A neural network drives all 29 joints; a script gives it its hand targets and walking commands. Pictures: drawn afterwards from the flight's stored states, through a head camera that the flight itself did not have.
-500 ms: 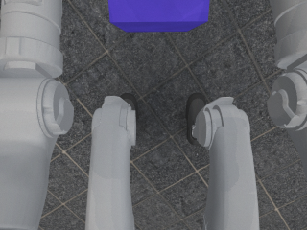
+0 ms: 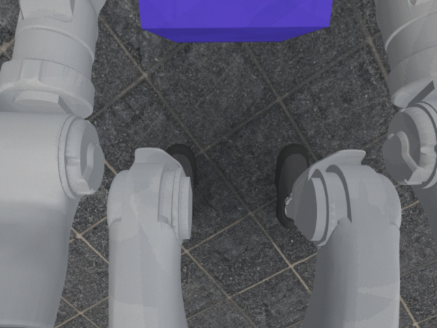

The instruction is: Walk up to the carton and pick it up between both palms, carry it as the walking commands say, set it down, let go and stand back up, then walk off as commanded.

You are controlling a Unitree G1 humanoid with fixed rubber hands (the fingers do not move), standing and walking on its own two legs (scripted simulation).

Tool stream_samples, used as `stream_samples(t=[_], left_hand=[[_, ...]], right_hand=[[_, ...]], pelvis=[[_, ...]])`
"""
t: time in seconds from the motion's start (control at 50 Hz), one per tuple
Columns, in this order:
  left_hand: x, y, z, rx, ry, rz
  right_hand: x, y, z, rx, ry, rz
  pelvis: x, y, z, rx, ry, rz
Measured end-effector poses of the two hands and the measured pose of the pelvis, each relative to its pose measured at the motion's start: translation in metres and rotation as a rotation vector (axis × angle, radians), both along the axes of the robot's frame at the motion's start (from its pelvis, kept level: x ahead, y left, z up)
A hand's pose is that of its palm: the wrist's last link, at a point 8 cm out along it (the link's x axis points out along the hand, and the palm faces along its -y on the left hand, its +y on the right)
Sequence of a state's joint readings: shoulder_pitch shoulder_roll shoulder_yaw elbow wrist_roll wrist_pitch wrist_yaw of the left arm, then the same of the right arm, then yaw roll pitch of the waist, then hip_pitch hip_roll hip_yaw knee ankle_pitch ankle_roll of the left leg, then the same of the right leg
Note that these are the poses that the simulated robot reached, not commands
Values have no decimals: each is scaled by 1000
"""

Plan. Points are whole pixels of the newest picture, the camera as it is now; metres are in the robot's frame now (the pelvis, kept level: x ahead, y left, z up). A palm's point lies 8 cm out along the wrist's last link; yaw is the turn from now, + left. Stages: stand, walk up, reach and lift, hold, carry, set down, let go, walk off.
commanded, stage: reach and lift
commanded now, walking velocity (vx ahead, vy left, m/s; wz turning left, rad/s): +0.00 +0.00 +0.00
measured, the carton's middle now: out of the picture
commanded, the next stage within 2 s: none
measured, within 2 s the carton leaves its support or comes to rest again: leaves its support in 1.66 s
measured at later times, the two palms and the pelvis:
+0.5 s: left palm out of the picture +0.56 +0.19 -0.21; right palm out of the picture +0.58 -0.14 -0.21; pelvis +0.01 +0.00 -0.02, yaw +0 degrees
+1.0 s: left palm out of the picture +0.57 +0.17 -0.20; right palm out of the picture +0.58 -0.12 -0.20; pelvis +0.00 +0.00 -0.01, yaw +0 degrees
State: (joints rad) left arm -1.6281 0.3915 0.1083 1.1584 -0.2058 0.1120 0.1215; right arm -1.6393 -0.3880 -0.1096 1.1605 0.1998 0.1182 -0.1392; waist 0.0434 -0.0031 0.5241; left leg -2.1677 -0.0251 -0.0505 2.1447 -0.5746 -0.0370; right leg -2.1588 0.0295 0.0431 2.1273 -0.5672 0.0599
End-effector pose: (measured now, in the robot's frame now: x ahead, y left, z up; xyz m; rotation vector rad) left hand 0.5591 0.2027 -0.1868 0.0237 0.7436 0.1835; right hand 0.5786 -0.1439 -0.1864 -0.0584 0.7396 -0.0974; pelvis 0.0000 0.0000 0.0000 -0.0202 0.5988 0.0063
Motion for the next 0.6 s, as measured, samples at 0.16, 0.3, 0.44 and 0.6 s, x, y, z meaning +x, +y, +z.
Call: stream_samples(t=[0.16, 0.3, 0.44, 0.6], left_hand=[[-3, 1, -22, 14, 31, 1], [8, -1, -19, 0, -9, 7], [7, -6, -20, -9, -13, -4], [-2, -13, -22, -18, 4, -14]], right_hand=[[0, -4, -20, 16, 11, 4], [4, -7, -22, 1, 0, 19], [5, -1, -21, 4, -11, 31], [1, 9, -20, 19, 2, 36]], pelvis=[[2, 0, -20, 8, -7, -6], [6, -3, -21, 14, -1, -6], [7, -4, -21, 15, -2, -6], [3, -4, -18, 13, -4, -6]])
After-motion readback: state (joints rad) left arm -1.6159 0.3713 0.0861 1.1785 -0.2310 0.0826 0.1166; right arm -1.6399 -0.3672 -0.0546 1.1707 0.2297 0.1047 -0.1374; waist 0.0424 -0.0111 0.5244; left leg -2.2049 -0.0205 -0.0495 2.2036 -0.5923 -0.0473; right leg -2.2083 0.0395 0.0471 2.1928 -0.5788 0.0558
